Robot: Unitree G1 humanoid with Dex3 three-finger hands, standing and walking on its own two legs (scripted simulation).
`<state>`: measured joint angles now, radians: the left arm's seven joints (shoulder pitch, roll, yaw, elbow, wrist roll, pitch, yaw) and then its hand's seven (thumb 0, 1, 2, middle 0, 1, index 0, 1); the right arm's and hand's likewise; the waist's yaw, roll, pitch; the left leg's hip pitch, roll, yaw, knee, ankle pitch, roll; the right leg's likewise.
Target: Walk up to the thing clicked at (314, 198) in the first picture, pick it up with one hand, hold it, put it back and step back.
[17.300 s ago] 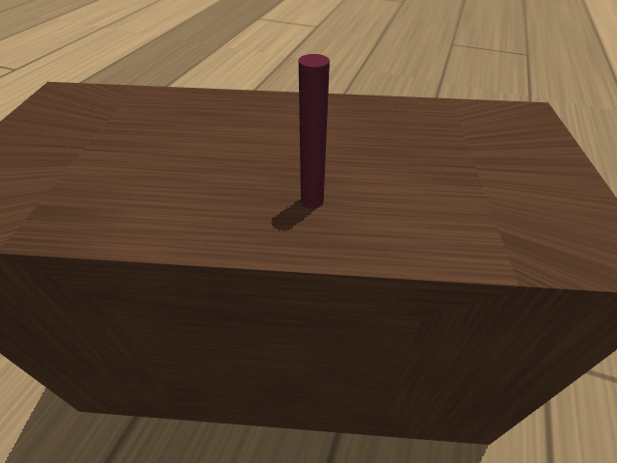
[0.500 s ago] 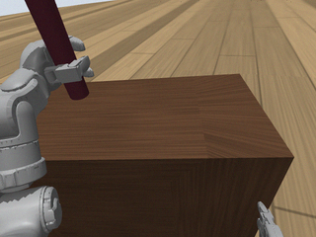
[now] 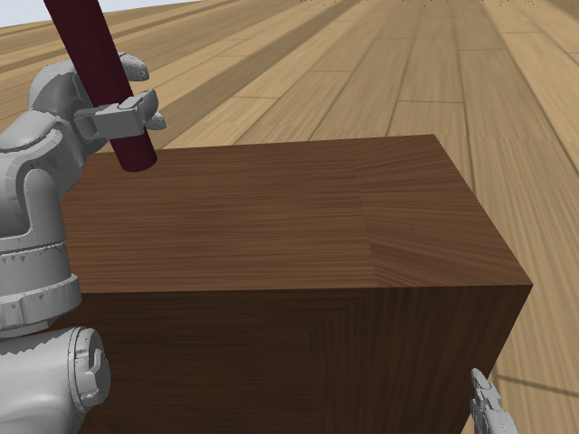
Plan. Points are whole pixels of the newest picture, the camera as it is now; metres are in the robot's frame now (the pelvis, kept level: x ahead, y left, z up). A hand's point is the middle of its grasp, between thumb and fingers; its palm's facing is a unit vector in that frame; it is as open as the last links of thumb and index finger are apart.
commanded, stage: hold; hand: left
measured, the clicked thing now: (93, 53) +0.34 +0.18 +0.42
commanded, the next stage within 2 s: crouch in 0.86 s
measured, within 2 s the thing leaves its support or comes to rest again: neither
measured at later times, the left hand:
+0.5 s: hand (129, 106) +0.34 +0.17 +0.36, palm faces +0.09 -1.00 -0.01, open 5.2 cm
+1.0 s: hand (128, 104) +0.33 +0.16 +0.37, palm faces +0.07 -1.00 -0.03, open 5.2 cm
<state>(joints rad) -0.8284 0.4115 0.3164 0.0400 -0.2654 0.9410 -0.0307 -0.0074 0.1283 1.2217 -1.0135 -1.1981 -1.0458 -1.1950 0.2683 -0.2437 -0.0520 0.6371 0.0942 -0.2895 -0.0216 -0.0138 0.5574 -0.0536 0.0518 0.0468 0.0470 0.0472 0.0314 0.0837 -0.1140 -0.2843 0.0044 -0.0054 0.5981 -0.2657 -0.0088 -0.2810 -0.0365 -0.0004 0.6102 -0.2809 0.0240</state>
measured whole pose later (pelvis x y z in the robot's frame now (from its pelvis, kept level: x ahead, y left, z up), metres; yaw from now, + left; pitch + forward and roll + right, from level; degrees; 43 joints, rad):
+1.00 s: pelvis +0.00 +0.00 +0.00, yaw +0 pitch -3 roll +0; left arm -0.83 0.41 0.31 0.02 -0.29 1.00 -0.05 -0.01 0.12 1.23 -1.02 -1.20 -1.05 -1.19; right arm 0.26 -0.23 -0.04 0.64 0.10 -0.30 -0.01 -0.01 0.56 -0.06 0.05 0.05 0.05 0.05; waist 0.04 0.09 -0.12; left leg -0.28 0.00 0.00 0.59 -0.26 -0.01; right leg -0.28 -0.04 0.00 0.60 -0.27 0.03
